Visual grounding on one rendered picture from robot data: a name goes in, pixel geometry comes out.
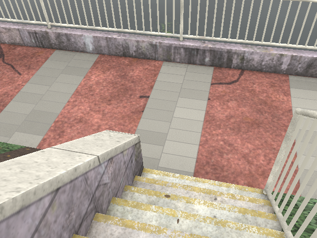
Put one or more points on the stairs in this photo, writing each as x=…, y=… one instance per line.
x=166, y=205

